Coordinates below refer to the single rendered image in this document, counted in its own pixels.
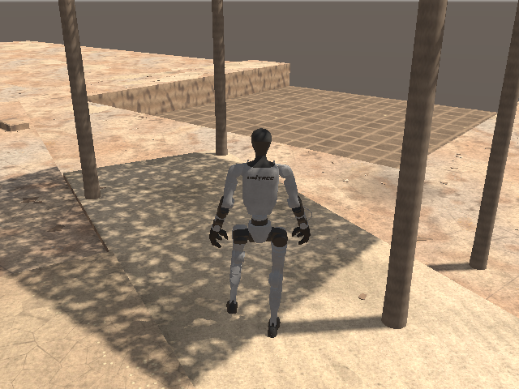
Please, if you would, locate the right robot shin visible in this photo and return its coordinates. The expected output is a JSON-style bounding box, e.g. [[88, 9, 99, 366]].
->
[[269, 274, 283, 327]]

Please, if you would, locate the left robot upper arm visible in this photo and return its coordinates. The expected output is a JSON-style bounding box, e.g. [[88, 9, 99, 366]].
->
[[221, 163, 244, 209]]

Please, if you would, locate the right robot hand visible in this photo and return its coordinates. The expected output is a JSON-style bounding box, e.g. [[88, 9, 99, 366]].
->
[[292, 225, 311, 245]]

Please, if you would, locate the right robot upper arm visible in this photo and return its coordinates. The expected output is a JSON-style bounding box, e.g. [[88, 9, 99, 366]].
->
[[277, 164, 300, 208]]

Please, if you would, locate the left robot forearm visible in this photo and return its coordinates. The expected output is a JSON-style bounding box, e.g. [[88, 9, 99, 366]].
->
[[212, 196, 229, 232]]

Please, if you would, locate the left robot hand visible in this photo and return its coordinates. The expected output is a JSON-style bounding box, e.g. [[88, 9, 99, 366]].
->
[[209, 228, 228, 248]]

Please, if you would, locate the right robot forearm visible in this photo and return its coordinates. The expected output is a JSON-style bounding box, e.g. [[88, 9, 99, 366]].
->
[[292, 196, 308, 229]]

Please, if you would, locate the robot left foot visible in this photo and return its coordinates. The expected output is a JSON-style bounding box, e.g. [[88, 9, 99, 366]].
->
[[226, 300, 238, 314]]

